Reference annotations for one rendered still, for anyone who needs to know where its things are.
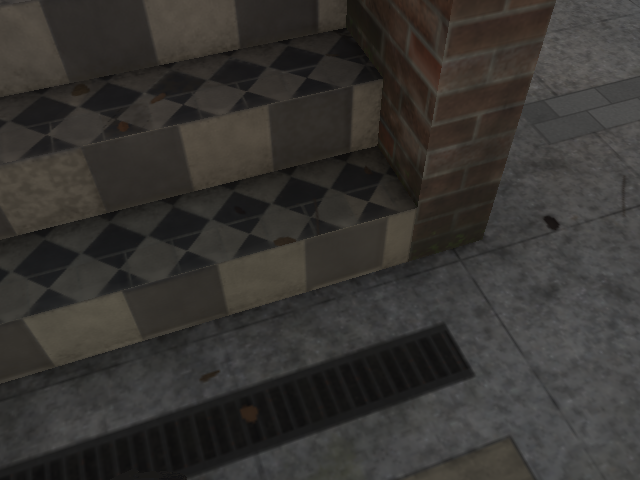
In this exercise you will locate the stairs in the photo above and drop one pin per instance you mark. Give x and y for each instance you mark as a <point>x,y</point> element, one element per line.
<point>166,163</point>

